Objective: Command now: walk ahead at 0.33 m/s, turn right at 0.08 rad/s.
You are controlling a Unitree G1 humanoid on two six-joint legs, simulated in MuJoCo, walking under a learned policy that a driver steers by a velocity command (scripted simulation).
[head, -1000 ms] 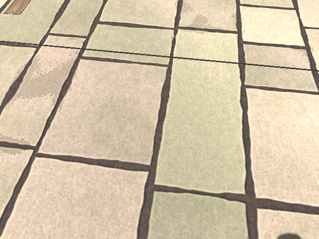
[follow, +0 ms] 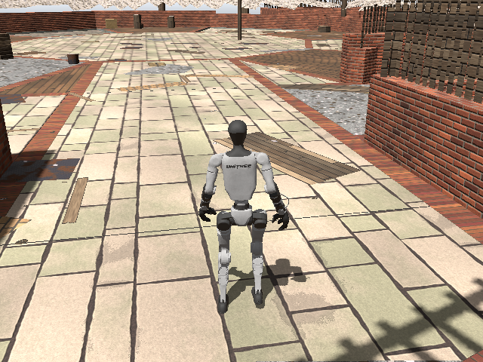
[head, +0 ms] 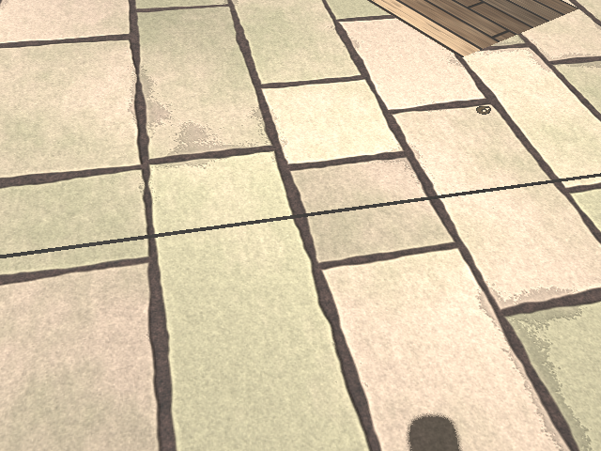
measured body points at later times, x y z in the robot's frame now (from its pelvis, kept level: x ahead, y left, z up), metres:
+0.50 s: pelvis +0.20 -0.05 +0.01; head +0.22 -0.06 +0.46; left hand +0.24 +0.22 -0.11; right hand +0.34 -0.32 -0.11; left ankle +0.29 +0.11 -0.67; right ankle +0.15 -0.15 -0.74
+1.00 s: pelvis +0.47 +0.01 +0.01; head +0.50 +0.02 +0.46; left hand +0.62 +0.28 -0.11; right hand +0.52 -0.26 -0.11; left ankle +0.48 +0.09 -0.74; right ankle +0.56 -0.17 -0.66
